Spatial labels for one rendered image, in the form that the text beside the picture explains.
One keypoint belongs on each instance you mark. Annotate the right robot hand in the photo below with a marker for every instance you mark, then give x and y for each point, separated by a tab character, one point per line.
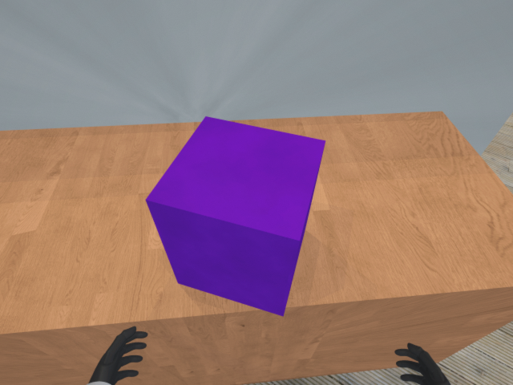
432	374

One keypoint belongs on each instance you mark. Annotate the carton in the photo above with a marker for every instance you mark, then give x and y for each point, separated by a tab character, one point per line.
232	208

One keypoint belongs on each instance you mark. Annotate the pedestal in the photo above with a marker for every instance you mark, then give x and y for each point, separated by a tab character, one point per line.
409	239

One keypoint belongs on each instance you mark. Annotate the left robot hand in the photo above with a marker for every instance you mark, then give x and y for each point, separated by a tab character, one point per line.
108	366

